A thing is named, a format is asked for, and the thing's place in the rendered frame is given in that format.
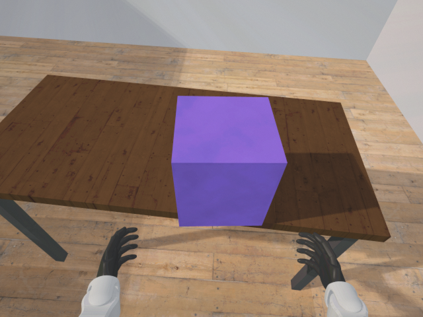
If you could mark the carton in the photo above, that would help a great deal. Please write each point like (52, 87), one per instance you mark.
(227, 160)

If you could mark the left robot forearm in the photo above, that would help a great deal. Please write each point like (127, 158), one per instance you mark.
(102, 298)

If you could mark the right robot forearm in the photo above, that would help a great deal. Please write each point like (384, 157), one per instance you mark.
(342, 300)

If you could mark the table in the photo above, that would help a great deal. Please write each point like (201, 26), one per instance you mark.
(107, 145)

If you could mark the robot left hand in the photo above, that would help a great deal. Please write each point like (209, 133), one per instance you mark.
(111, 260)

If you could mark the robot right hand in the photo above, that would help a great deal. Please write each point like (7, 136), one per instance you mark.
(326, 265)

